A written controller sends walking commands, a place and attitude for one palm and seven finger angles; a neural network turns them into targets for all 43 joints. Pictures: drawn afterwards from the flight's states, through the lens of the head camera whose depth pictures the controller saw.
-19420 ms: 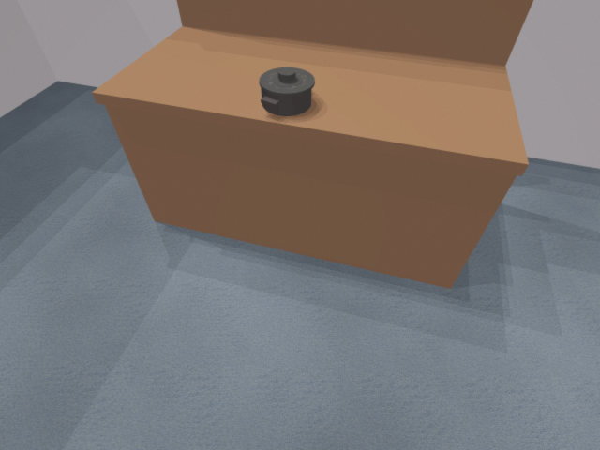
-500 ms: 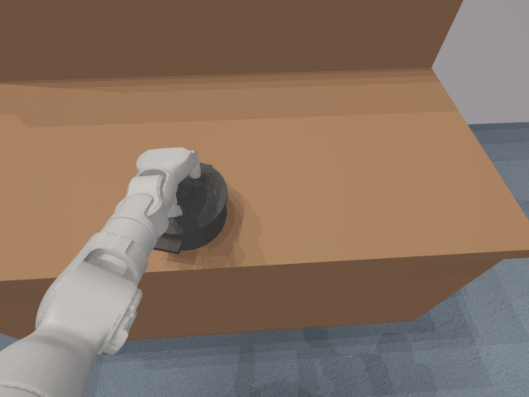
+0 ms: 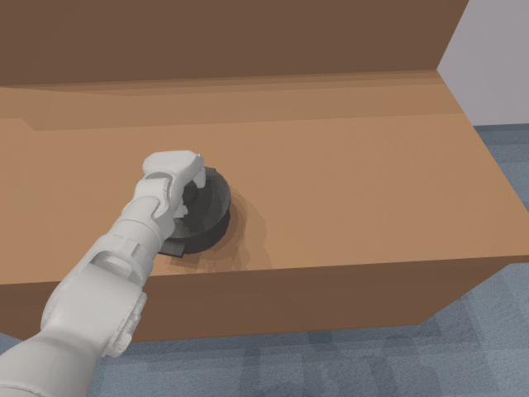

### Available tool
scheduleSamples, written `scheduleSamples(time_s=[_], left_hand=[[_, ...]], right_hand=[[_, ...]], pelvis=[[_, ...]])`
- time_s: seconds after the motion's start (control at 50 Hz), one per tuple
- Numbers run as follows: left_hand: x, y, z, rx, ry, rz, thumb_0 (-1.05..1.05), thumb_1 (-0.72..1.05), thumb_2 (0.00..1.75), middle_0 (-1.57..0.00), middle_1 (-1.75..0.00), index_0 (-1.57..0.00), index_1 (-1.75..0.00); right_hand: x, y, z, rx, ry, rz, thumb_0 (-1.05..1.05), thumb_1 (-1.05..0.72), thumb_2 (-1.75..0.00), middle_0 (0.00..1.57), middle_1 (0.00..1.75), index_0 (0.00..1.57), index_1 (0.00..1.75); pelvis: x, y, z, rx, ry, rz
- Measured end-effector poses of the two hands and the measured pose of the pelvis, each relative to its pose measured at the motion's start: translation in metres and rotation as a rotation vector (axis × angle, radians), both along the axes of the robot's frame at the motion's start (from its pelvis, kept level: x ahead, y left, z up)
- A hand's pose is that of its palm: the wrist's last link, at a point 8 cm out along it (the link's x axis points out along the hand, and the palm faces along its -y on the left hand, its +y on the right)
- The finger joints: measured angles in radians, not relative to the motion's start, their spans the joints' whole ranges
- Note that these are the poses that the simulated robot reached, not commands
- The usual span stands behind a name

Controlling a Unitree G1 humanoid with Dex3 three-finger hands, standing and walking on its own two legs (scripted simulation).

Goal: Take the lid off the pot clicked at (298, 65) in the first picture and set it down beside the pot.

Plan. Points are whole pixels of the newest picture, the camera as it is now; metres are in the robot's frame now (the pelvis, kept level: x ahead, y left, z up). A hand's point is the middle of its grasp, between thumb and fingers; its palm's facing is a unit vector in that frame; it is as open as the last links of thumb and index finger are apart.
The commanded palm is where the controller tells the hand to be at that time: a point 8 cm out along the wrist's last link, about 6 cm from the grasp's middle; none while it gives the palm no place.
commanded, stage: close the fingers and squeeze the knob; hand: left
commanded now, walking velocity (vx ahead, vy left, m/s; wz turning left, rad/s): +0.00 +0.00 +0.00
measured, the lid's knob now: (183, 192) +0.47 +0.13 -0.01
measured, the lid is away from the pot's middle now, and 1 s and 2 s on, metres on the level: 0.00 0.00 0.01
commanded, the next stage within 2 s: lift the lid straight up in 0.94 s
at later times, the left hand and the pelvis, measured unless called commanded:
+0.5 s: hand (178, 195) +0.45 +0.13 +0.02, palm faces -0.42 -0.04 -0.91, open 8.3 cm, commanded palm +0.46 +0.13 +0.07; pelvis +0.00 +0.00 +0.00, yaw +0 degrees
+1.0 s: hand (178, 194) +0.45 +0.13 +0.02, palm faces -0.40 -0.04 -0.92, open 8.3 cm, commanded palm +0.45 +0.12 +0.07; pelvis -0.01 +0.00 +0.00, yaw -1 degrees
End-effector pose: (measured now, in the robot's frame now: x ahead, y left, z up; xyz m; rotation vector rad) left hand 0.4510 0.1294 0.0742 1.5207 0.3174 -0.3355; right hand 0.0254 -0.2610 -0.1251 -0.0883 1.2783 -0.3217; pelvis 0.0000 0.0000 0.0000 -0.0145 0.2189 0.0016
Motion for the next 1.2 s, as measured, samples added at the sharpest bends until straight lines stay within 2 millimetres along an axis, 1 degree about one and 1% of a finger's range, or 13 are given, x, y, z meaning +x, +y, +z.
scheduleSamples(time_s=[0.18, 0.24, 0.44, 0.7, 0.86, 1.0, 1.2], left_hand=[[-0.001, -0.001, 0.001, -0.001, 0.004, 0.003, 0.03, 0.14, 0.82, -0.58, -1.05, -0.58, -1.03], [-0.001, 0.0, 0.001, -0.006, 0.006, 0.005, 0.03, 0.15, 0.79, -0.59, -1.04, -0.59, -1.02], [-0.001, 0.0, 0.002, -0.011, 0.009, 0.005, 0.03, 0.18, 0.71, -0.61, -1.01, -0.61, -0.98], [0.001, 0.002, 0.002, -0.03, 0.004, 0.001, 0.03, 0.14, 0.74, -0.63, -1.03, -0.64, -0.98], [0.001, 0.002, 0.002, -0.033, -0.004, -0.001, 0.02, 0.13, 0.75, -0.64, -1.03, -0.65, -0.97], [0.001, 0.001, 0.002, -0.024, -0.009, 0.002, 0.02, 0.11, 0.77, -0.64, -1.03, -0.65, -0.98], [0.0, 0.0, 0.002, -0.014, -0.007, 0.005, 0.02, 0.12, 0.77, -0.65, -1.02, -0.64, -0.98]], right_hand=[[0.008, -0.003, 0.001, -0.006, -0.017, 0.013, 0.01, -0.9, -0.9, 0.2, 0.3, 0.2, 0.3], [0.009, -0.004, 0.001, -0.01, -0.022, 0.014, 0.01, -0.9, -0.9, 0.2, 0.3, 0.2, 0.3], [0.005, -0.006, 0.002, -0.014, -0.018, 0.01, 0.01, -0.9, -0.9, 0.2, 0.3, 0.2, 0.3], [-0.01, -0.006, 0.004, -0.029, -0.003, -0.011, 0.01, -0.9, -0.9, 0.2, 0.3, 0.2, 0.3], [-0.016, -0.004, 0.005, -0.03, -0.002, -0.024, 0.01, -0.9, -0.9, 0.2, 0.3, 0.2, 0.3], [-0.016, 0.0, 0.003, -0.021, 0.002, -0.02, 0.01, -0.9, -0.9, 0.2, 0.3, 0.2, 0.3], [-0.008, 0.003, 0.002, -0.009, -0.01, -0.017, 0.01, -0.9, -0.9, 0.2, 0.3, 0.2, 0.3]], pelvis=[[-0.001, -0.001, 0.0, 0.0, -0.002, 0.004], [-0.002, -0.002, -0.001, 0.001, -0.002, 0.003], [-0.003, -0.003, -0.001, 0.0, -0.002, 0.002], [-0.005, -0.002, -0.001, -0.003, 0.002, -0.007], [-0.006, 0.001, -0.001, -0.004, 0.002, -0.013], [-0.007, 0.002, -0.001, -0.004, 0.004, -0.012], [-0.004, 0.003, 0.0, -0.002, -0.001, -0.009]])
